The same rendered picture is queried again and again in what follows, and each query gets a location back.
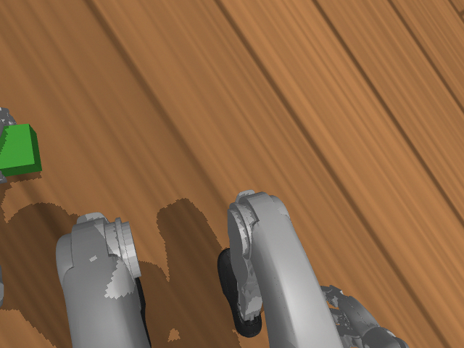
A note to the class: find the right robot hand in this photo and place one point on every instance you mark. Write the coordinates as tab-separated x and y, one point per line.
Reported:
354	319

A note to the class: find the right robot arm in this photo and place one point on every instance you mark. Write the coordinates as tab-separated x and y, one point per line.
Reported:
380	337

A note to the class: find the right robot foot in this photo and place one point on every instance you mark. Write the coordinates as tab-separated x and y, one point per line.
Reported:
229	286

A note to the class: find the small box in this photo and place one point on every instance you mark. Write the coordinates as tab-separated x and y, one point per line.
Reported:
19	152

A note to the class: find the left robot hand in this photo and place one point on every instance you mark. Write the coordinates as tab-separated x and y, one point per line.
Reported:
5	120

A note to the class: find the left robot foot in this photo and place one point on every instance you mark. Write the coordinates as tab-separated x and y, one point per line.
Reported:
143	306

